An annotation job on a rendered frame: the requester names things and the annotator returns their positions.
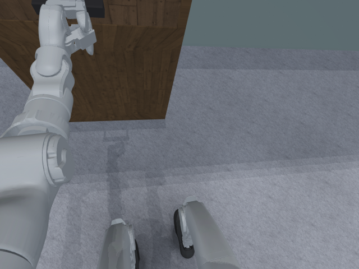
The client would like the left robot forearm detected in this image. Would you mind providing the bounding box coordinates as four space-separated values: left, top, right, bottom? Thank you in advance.
0 45 75 142

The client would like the right robot shin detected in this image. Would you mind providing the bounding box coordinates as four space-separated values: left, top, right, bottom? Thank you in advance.
180 196 197 247

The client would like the drawer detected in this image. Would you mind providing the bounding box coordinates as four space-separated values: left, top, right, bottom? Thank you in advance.
0 0 181 27

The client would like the handle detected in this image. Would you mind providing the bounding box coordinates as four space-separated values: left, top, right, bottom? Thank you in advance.
31 0 105 18

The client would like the robot left thigh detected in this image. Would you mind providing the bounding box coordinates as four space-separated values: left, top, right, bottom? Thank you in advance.
97 222 136 269

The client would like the left robot hand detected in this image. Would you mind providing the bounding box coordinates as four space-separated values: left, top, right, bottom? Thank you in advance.
39 0 96 57

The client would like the cabinet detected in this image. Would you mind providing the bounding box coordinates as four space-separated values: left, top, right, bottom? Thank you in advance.
0 0 192 122

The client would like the robot left upper arm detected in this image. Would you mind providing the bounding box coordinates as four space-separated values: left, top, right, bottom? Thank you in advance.
0 132 75 269

